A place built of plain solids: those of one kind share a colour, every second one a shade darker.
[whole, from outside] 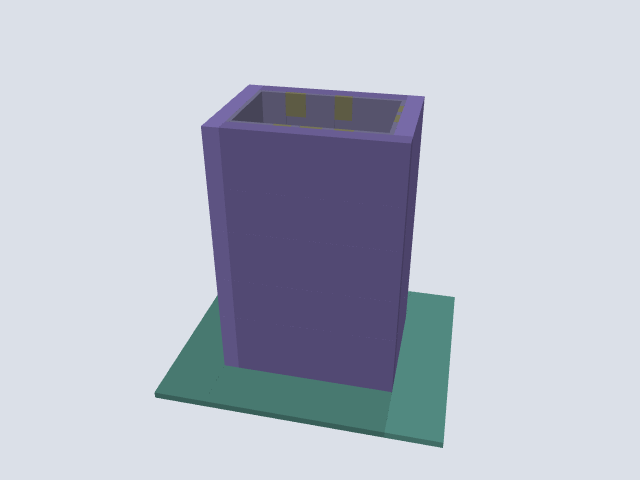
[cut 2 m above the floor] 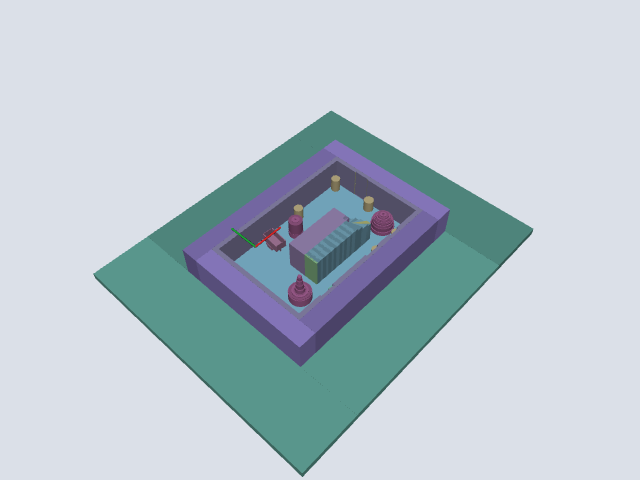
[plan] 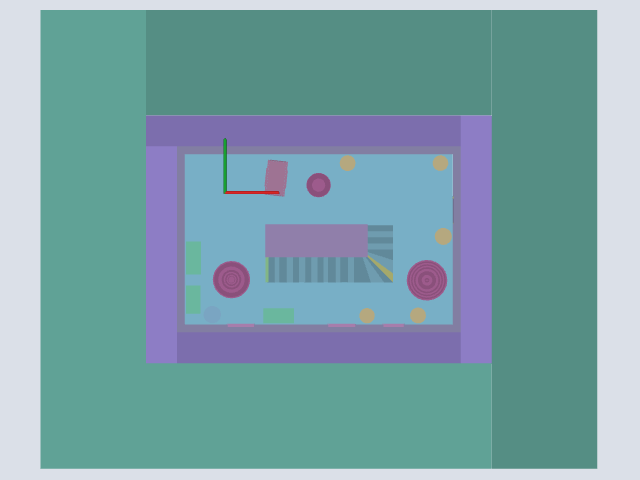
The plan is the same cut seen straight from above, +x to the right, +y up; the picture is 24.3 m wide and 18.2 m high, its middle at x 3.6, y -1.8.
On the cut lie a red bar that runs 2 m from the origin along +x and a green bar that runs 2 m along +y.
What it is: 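A harbour's pilots' and signal tower of tall halls, each with a gallery across one end; its two long stairs turn on winders round a masonry block, nothing at their outer side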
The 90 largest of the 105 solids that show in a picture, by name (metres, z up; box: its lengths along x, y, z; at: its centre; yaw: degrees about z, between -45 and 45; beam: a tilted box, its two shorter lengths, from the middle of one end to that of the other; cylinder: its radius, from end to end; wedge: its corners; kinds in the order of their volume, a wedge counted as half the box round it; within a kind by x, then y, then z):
{
 "wall_fill_1": {"box": [1.17, 8.22, 5.11], "at": [-2.41, -2.36, 2.21]},
 "wall_fill_2": {"box": [1.17, 8.22, 3.33], "at": [-2.41, -2.36, 6.43]},
 "wall_fill_3": {"box": [1.17, 8.22, 3.97], "at": [-2.41, -2.36, 10.07]},
 "wall_fill_4": {"box": [1.17, 8.22, 3.2], "at": [-2.41, -2.36, 13.66]},
 "wall_fill_5": {"box": [1.17, 8.22, 4.22], "at": [-2.41, -2.36, 17.37]},
 "wall_fill_6": {"box": [11.93, 1.17, 5.11], "at": [2.97, 2.34, 2.21]},
 "wall_fill_7": {"box": [11.93, 1.17, 3.33], "at": [2.97, 2.34, 6.43]},
 "wall_fill_8": {"box": [11.93, 1.17, 3.97], "at": [2.97, 2.34, 10.07]},
 "wall_fill_9": {"box": [11.93, 1.17, 3.2], "at": [2.97, 2.34, 13.66]},
 "wall_fill_10": {"box": [11.93, 1.17, 4.22], "at": [2.97, 2.34, 17.37]},
 "wall_fill_11": {"box": [10.76, 1.17, 5.11], "at": [3.56, -5.89, 2.21]},
 "wall_fill_12": {"box": [10.76, 1.17, 4.22], "at": [3.56, -5.89, 17.37]},
 "wall_fill_13": {"box": [1.17, 9.4, 5.11], "at": [9.52, -1.77, 2.21]},
 "wall_fill_14": {"box": [1.17, 9.4, 3.33], "at": [9.52, -1.77, 6.43]},
 "wall_fill_15": {"box": [1.17, 9.4, 3.97], "at": [9.52, -1.77, 10.07]},
 "wall_fill_16": {"box": [1.17, 9.4, 3.2], "at": [9.52, -1.77, 13.66]},
 "wall_fill_17": {"box": [1.17, 9.4, 4.22], "at": [9.52, -1.77, 17.37]},
 "ground_garden_1": {"box": [4.0, 17.4, 0.5], "at": [-5.0, -1.77, -0.27]},
 "ground_garden_2": {"box": [13.11, 4.0, 0.5], "at": [3.56, -8.47, -0.27]},
 "ground_garden_3": {"box": [13.11, 4.0, 0.5], "at": [3.56, 4.92, -0.27]},
 "ground_garden_4": {"box": [4.0, 17.4, 0.5], "at": [12.11, -1.77, -0.27]},
 "wall_1": {"box": [0.3, 7.05, 5.11], "at": [-1.67, -1.77, 2.21]},
 "wall_2": {"box": [0.3, 2.34, 4.22], "at": [-1.67, 0.58, 17.37]},
 "wall_3": {"box": [1.93, 0.3, 5.11], "at": [-0.86, -5.15, 2.21]},
 "wall_4": {"box": [2.47, 0.3, 4.22], "at": [-0.59, 1.6, 17.37]},
 "wall_5": {"box": [3.77, 0.3, 4.22], "at": [0.06, -5.15, 17.37]},
 "wall_6": {"box": [0.99, 0.2, 1.25], "at": [0.6, -5.2, 1.52]},
 "wall_7": {"box": [2.82, 0.3, 5.11], "at": [2.5, -5.15, 2.21]},
 "wall_8": {"box": [1.28, 0.2, 1.25], "at": [2.59, -5.2, 17.14]},
 "wall_9": {"box": [10.76, 0.3, 5.11], "at": [3.56, 1.6, 2.21]},
 "wall_10": {"box": [2.13, 0.3, 4.22], "at": [4.29, -5.15, 17.37]},
 "wall_11": {"box": [1.02, 0.2, 1.41], "at": [4.42, -5.2, 1.6]},
 "wall_12": {"box": [1.07, 0.3, 5.11], "at": [5.47, -5.15, 2.21]},
 "wall_13": {"box": [1.52, 0.2, 1.25], "at": [6.12, -5.2, 17.13]},
 "wall_14": {"box": [0.77, 0.2, 1.36], "at": [6.39, -5.2, 1.58]},
 "wall_15": {"box": [3.13, 0.3, 4.22], "at": [7.37, 1.6, 17.37]},
 "wall_16": {"box": [2.16, 0.3, 5.11], "at": [7.86, -5.15, 2.21]},
 "wall_17": {"box": [2.06, 0.3, 4.22], "at": [7.91, -5.15, 17.37]},
 "wall_18": {"box": [0.3, 4.13, 5.11], "at": [8.79, -3.24, 2.21]},
 "wall_19": {"box": [0.3, 7.05, 4.22], "at": [8.79, -1.77, 17.37]},
 "wall_20": {"box": [0.3, 1.88, 5.11], "at": [8.79, 0.81, 2.21]},
 "wall_21": {"box": [0.26, 1.05, 2.1], "at": [8.81, -0.65, 1.05]},
 "wall_own_block_1": {"box": [3.89, 1.25, 8.11], "at": [3.47, -1.83, 4.03]},
 "floor_1": {"box": [10.17, 6.46, 0.35], "at": [3.56, -1.77, -0.18]},
 "step_1": {"box": [0.29, 0.96, 4.96], "at": [1.73, -2.93, 2.43]},
 "step_2": {"box": [0.29, 0.96, 4.75], "at": [1.97, -2.93, 2.33]},
 "step_3": {"box": [0.29, 0.96, 4.55], "at": [2.2, -2.93, 2.22]},
 "step_4": {"box": [0.29, 0.96, 4.34], "at": [2.43, -2.93, 2.12]},
 "step_5": {"box": [0.29, 0.96, 4.14], "at": [2.66, -2.93, 2.02]},
 "step_6": {"box": [0.29, 0.96, 3.94], "at": [2.89, -2.93, 1.92]},
 "step_7": {"box": [0.29, 0.96, 3.73], "at": [3.12, -2.93, 1.82]},
 "step_8": {"box": [0.29, 0.96, 3.53], "at": [3.36, -2.93, 1.71]},
 "step_9": {"box": [0.29, 0.96, 3.32], "at": [3.59, -2.93, 1.61]},
 "step_10": {"box": [0.29, 0.96, 3.12], "at": [3.82, -2.93, 1.51]},
 "step_11": {"box": [0.29, 0.96, 2.91], "at": [4.05, -2.93, 1.41]},
 "step_12": {"box": [0.29, 0.96, 2.71], "at": [4.28, -2.93, 1.3]},
 "step_13": {"box": [0.29, 0.96, 2.5], "at": [4.51, -2.93, 1.2]},
 "step_14": {"box": [0.29, 0.96, 2.3], "at": [4.75, -2.93, 1.1]},
 "step_15": {"box": [0.29, 0.96, 2.09], "at": [4.98, -2.93, 1.0]},
 "step_16": {"wedge": [[5.06, -3.41, -0.05], [5.06, -3.41, 1.84], [5.06, -2.45, -0.05], [5.06, -2.45, 1.84], [5.22, -2.45, -0.05], [5.22, -2.45, 1.84], [5.53, -3.41, -0.05], [5.53, -3.41, 1.84]]},
 "step_17": {"wedge": [[5.15, -2.45, -0.05], [5.15, -2.45, 1.64], [5.33, -2.45, -0.05], [5.33, -2.45, 1.64], [5.46, -3.41, -0.05], [5.46, -3.41, 1.64], [6.03, -3.41, -0.05], [6.03, -3.41, 1.64]]},
 "step_18": {"wedge": [[5.26, -2.45, -0.05], [5.26, -2.45, 1.43], [5.41, -2.45, -0.05], [5.41, -2.45, 1.43], [5.95, -3.41, -0.05], [5.95, -3.41, 1.43], [6.37, -3.41, -0.05], [6.37, -3.41, 1.43]]},
 "step_19": {"wedge": [[5.41, -2.45, -0.05], [5.41, -2.45, 1.23], [5.41, -2.26, -0.05], [5.41, -2.26, 1.23], [6.37, -3.14, -0.05], [6.37, -3.14, 1.23], [6.37, -2.57, -0.05], [6.37, -2.57, 1.23]]},
 "step_20": {"wedge": [[5.41, -2.32, -0.05], [5.41, -2.32, 1.02], [5.41, -2.16, -0.05], [5.41, -2.16, 1.02], [6.37, -2.63, -0.05], [6.37, -2.63, 1.02], [6.37, -2.16, -0.05], [6.37, -2.16, 1.02]]},
 "step_21": {"box": [0.96, 0.29, 0.87], "at": [5.89, -2.08, 0.38]},
 "step_22": {"box": [0.96, 0.29, 0.66], "at": [5.89, -1.84, 0.28]},
 "step_23": {"box": [0.96, 0.29, 0.46], "at": [5.89, -1.61, 0.18]},
 "step_24": {"box": [0.96, 0.29, 0.25], "at": [5.89, -1.38, 0.08]},
 "store_buoy_1": {"cylinder": 0.71, "from": [0.24, -3.3, -0.02], "to": [0.24, -3.3, 0.57]},
 "store_buoy_2": {"cylinder": 0.66, "from": [0.24, -3.3, 0.57], "to": [0.24, -3.3, 0.63]},
 "store_buoy_3": {"cylinder": 0.3, "from": [0.24, -3.3, 0.69], "to": [0.24, -3.3, 1.01]},
 "store_buoy_4": {"cylinder": 0.45, "from": [3.55, 0.28, 0.38], "to": [3.55, 0.28, 1.25]},
 "store_buoy_5": {"cylinder": 0.77, "from": [7.66, -3.33, -0.02], "to": [7.66, -3.33, 0.26]},
 "store_buoy_6": {"cylinder": 0.71, "from": [7.66, -3.33, 0.26], "to": [7.66, -3.33, 0.57]},
 "store_buoy_7": {"cylinder": 0.66, "from": [7.66, -3.33, 0.57], "to": [7.66, -3.33, 0.78]},
 "store_buoy_8": {"cylinder": 0.6, "from": [7.66, -3.33, 0.78], "to": [7.66, -3.33, 0.89]},
 "store_buoy_9": {"cylinder": 0.55, "from": [7.66, -3.33, 0.89], "to": [7.66, -3.33, 0.96]},
 "wall_head_1": {"box": [1.28, 0.3, 1.71], "at": [2.59, -5.15, 18.62]},
 "wall_head_2": {"box": [1.52, 0.3, 1.72], "at": [6.12, -5.15, 18.62]},
 "barrel_1": {"cylinder": 0.3, "from": [4.65, 1.11, -0.02], "to": [4.65, 1.11, 0.86]},
 "barrel_2": {"cylinder": 0.29, "from": [5.38, -4.67, -0.02], "to": [5.38, -4.67, 0.92]},
 "barrel_3": {"cylinder": 0.3, "from": [7.32, -4.66, -0.02], "to": [7.32, -4.66, 0.82]},
 "barrel_4": {"cylinder": 0.3, "from": [8.17, 1.12, -0.02], "to": [8.17, 1.12, 0.94]},
 "barrel_5": {"cylinder": 0.32, "from": [8.27, -1.66, -0.02], "to": [8.27, -1.66, 0.81]},
 "chest_1": {"box": [0.55, 1.08, 0.59], "at": [-1.21, -4.06, 0.28]},
 "chest_2": {"box": [0.58, 1.26, 0.62], "at": [-1.2, -2.48, 0.29]},
 "chest_3": {"box": [1.17, 0.58, 0.66], "at": [2.03, -4.67, 0.31]},
 "step_w1t03a_1": {"wedge": [[5.41, -2.45, -0.05], [5.41, -2.45, 1.43], [5.41, -2.37, -0.05], [5.41, -2.37, 1.43], [6.37, -3.41, -0.05], [6.37, -3.41, 1.43], [6.37, -3.07, -0.05], [6.37, -3.07, 1.43]]},
 "floor_hda_1": {"box": [0.12, 0.96, 5.16], "at": [1.59, -2.93, 2.53]},
 "rope_coils_1": {"cylinder": 0.33, "from": [-0.48, -4.63, -0.02], "to": [-0.48, -4.63, 0.64]}
}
